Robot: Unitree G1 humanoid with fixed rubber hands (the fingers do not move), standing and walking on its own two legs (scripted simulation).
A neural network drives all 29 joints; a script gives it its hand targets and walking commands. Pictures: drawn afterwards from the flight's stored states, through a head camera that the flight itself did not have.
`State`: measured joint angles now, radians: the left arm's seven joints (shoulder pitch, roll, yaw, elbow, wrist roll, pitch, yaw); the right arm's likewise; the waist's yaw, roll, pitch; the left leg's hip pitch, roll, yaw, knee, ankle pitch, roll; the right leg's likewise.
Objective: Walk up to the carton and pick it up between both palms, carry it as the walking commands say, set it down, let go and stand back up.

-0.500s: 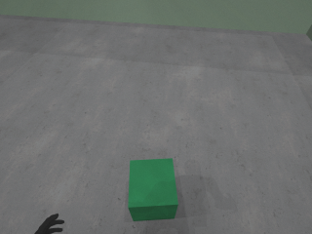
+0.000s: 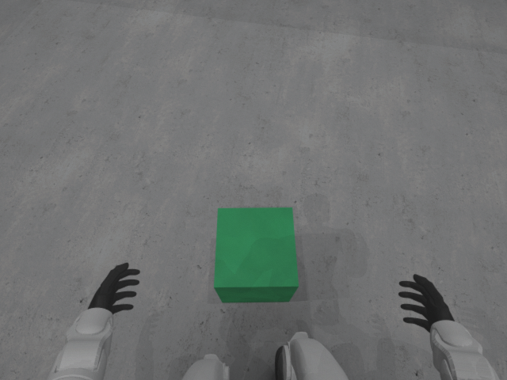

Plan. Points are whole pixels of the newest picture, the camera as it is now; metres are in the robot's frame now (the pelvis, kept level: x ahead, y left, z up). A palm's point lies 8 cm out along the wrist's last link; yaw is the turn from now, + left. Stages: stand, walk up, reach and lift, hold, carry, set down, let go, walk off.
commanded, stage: reach and lift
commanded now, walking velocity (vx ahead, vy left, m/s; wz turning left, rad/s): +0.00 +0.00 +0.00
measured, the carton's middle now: (255, 257) +0.47 -0.01 -0.59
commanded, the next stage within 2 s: none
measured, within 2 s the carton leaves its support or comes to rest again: neither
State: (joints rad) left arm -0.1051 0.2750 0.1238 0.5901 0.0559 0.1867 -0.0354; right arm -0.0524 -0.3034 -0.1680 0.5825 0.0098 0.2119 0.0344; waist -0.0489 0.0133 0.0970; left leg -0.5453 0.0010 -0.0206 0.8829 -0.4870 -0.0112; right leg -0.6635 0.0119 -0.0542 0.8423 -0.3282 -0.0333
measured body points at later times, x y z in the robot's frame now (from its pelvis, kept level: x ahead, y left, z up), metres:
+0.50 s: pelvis -0.06 +0.01 -0.04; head +0.16 -0.01 +0.35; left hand +0.37 +0.22 -0.13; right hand +0.34 -0.27 -0.14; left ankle -0.03 +0.12 -0.70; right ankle +0.05 -0.10 -0.70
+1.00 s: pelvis -0.05 +0.00 -0.07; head +0.26 -0.02 +0.26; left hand +0.47 +0.19 -0.17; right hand +0.46 -0.24 -0.18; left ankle -0.03 +0.12 -0.70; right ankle +0.05 -0.10 -0.70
